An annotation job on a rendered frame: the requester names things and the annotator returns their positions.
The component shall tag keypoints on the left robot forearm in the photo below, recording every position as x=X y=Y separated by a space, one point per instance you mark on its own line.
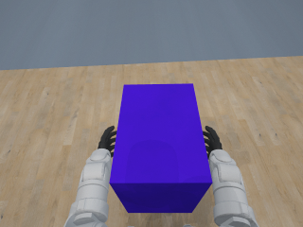
x=92 y=194

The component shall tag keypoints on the carton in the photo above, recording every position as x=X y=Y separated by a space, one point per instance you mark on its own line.
x=160 y=163

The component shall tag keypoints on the right robot forearm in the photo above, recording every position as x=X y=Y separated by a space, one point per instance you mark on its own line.
x=231 y=204

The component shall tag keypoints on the left robot hand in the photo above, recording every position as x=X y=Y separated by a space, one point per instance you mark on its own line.
x=106 y=140

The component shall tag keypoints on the right robot hand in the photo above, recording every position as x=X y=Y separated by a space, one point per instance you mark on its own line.
x=213 y=140

